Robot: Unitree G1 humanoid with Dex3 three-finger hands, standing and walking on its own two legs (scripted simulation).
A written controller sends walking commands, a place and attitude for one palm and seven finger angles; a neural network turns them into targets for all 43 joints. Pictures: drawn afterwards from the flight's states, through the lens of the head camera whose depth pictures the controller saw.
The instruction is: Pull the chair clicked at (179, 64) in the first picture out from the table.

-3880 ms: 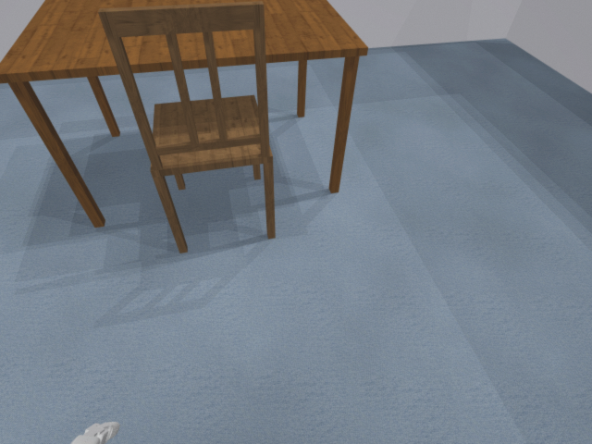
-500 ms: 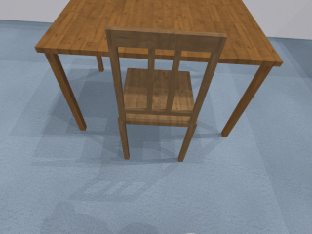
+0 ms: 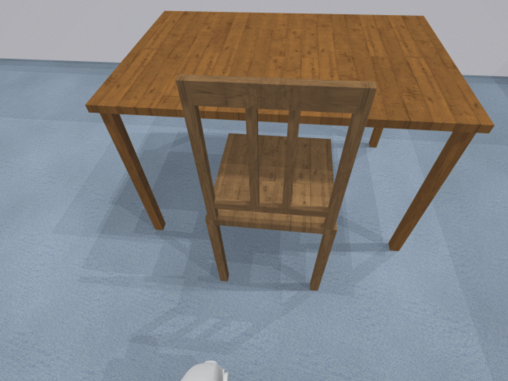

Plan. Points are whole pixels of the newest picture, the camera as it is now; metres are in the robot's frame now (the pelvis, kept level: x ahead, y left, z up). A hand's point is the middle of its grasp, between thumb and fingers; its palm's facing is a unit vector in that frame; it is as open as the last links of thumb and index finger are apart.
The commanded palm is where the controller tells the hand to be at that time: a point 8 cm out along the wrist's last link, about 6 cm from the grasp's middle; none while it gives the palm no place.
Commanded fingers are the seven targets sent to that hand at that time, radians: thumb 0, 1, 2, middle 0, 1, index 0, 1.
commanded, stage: take the last steps up to it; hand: left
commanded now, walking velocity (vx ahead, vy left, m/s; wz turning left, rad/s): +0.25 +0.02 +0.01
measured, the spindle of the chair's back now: (253, 162) +0.63 +0.05 -0.07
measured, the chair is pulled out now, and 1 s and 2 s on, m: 0.00 0.00 0.00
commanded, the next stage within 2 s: come to a stop and stand still in 0.36 s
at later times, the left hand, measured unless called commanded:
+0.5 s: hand (152, 362) +0.18 +0.22 -0.17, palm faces +0.04 -0.98 -0.20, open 7.3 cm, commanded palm none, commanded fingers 0.00 0.90 0.90 -0.20 -0.30 -0.20 -0.30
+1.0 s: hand out of the picture +0.15 +0.23 -0.19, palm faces +0.07 -0.98 -0.20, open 7.3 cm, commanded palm none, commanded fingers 0.00 0.90 0.90 -0.20 -0.30 -0.20 -0.30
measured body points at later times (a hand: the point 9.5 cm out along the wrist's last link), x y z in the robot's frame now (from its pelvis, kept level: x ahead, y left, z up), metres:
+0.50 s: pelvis +0.12 +0.03 +0.00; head +0.13 +0.04 +0.44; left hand +0.18 +0.27 -0.16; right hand +0.14 -0.19 -0.16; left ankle +0.10 +0.12 -0.75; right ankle +0.16 -0.09 -0.71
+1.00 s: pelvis +0.10 +0.05 -0.01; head +0.11 +0.06 +0.43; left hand +0.15 +0.28 -0.17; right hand +0.13 -0.19 -0.17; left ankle +0.09 +0.15 -0.75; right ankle +0.18 -0.09 -0.74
